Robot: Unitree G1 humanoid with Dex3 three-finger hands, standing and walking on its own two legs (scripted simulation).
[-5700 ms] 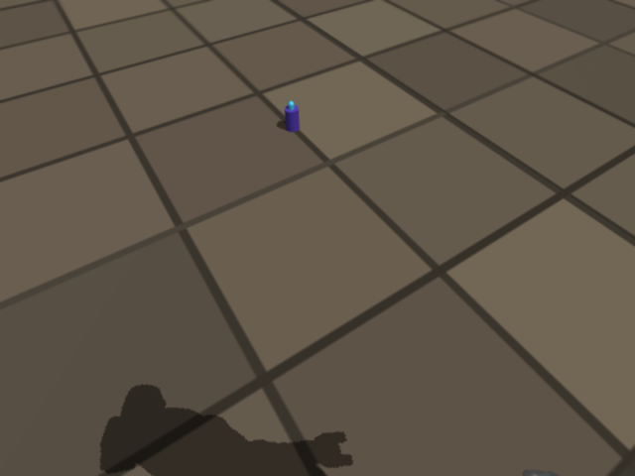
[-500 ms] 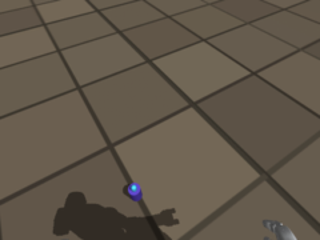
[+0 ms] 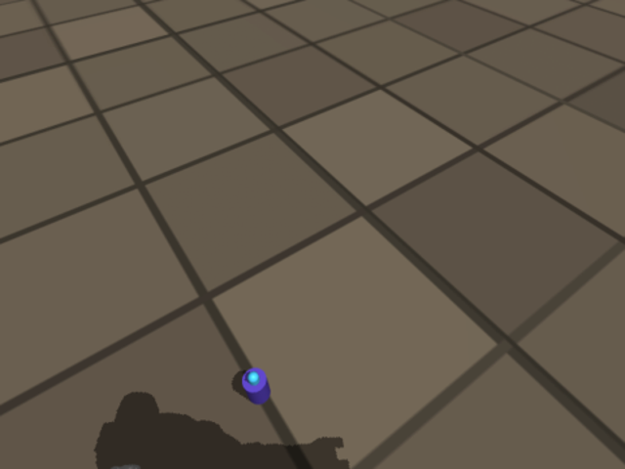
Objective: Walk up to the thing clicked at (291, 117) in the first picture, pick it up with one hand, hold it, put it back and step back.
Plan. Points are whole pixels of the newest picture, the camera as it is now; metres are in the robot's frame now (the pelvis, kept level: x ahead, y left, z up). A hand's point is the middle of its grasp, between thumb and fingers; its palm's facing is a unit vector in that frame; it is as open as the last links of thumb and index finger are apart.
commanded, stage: walk up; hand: left
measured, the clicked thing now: (256, 384) +0.44 +0.20 -0.70
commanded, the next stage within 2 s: stand in 0.42 s
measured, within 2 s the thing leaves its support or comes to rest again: neither
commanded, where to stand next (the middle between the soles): +0.03 +0.00 m, yaw +0 degrees
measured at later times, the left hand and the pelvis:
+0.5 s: hand out of the picture +0.08 +0.25 -0.16, palm faces -0.02 -0.94 -0.34, open 7.4 cm; pelvis +0.00 +0.00 +0.00, yaw +0 degrees
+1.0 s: hand out of the picture +0.08 +0.25 -0.16, palm faces -0.02 -0.94 -0.35, open 7.4 cm; pelvis +0.00 -0.01 +0.00, yaw +0 degrees
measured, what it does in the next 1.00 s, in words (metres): stands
